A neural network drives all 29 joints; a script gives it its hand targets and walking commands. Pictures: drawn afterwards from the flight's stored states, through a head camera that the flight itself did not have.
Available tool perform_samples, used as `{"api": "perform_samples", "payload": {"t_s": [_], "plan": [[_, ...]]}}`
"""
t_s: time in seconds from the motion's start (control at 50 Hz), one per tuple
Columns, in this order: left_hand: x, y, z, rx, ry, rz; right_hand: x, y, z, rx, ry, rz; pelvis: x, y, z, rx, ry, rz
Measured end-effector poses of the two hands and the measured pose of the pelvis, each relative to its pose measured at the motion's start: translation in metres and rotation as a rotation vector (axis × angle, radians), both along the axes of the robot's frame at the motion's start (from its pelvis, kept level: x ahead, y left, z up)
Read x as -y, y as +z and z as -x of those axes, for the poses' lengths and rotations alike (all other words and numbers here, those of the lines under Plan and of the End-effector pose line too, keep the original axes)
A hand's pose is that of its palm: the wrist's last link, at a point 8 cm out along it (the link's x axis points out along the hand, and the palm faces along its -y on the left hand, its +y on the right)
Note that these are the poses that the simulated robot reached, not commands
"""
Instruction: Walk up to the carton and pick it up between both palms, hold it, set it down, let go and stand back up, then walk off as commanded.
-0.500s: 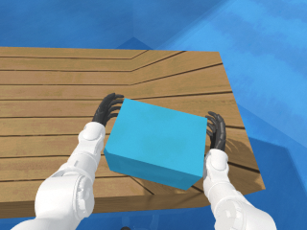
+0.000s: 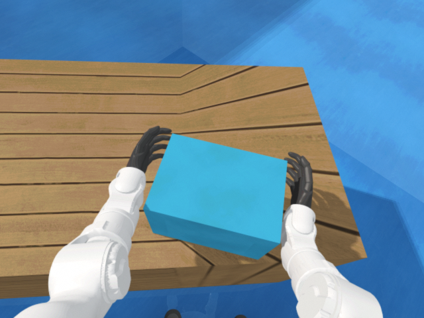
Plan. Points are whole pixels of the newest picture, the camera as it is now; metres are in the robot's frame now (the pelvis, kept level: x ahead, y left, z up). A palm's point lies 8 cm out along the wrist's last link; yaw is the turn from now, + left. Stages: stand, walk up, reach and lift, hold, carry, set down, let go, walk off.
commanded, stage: set down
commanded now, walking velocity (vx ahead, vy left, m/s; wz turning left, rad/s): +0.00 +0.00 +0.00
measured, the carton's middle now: (216, 198) +0.35 -0.01 -0.05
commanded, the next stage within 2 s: none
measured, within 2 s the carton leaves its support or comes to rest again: neither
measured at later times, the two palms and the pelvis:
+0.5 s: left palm (140, 167) +0.42 +0.15 -0.04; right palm (297, 200) +0.34 -0.17 -0.03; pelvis +0.00 +0.02 -0.01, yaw -1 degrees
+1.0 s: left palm (119, 173) +0.40 +0.19 -0.03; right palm (299, 213) +0.31 -0.17 -0.03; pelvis -0.02 +0.03 -0.02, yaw -1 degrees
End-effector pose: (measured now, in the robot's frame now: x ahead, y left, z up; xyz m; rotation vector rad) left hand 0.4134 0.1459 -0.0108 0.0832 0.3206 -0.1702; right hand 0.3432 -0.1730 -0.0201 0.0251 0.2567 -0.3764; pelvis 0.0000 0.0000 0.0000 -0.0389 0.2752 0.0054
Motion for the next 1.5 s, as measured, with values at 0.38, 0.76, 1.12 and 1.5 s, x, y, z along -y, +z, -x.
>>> {"api": "perform_samples", "payload": {"t_s": [0.38, 0.76, 1.12, 1.5], "plan": [[0.000, -0.022, -0.006, -0.029, 0.023, 0.024, 0.000, -0.009, 0.001, -0.103, 0.038, 0.085, -0.015, -0.008, 0.001, -0.098, -0.007, 0.024], [-0.035, -0.011, -0.010, -0.021, 0.073, -0.049, 0.000, -0.013, 0.005, -0.127, 0.046, 0.068, -0.023, -0.015, 0.008, -0.128, -0.009, 0.036], [-0.052, -0.030, 0.036, -0.064, 0.065, -0.055, 0.002, -0.012, 0.042, -0.085, 0.035, 0.092, -0.027, -0.018, 0.024, -0.091, -0.009, 0.042], [-0.089, -0.018, 0.081, 0.000, 0.081, -0.077, 0.011, -0.005, 0.090, -0.046, 0.002, 0.066, -0.027, -0.015, 0.038, 0.014, -0.003, 0.041]]}}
